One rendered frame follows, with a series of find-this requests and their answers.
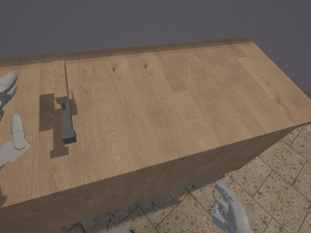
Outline counter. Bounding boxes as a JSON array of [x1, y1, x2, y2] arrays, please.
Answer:
[[0, 37, 311, 233]]

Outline tap lever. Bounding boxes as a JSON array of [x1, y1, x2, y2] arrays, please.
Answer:
[[61, 102, 77, 145]]

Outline left robot hand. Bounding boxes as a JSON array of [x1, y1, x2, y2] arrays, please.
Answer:
[[0, 70, 30, 170]]

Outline right robot hand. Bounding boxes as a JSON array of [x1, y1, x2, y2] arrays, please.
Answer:
[[212, 182, 251, 233]]

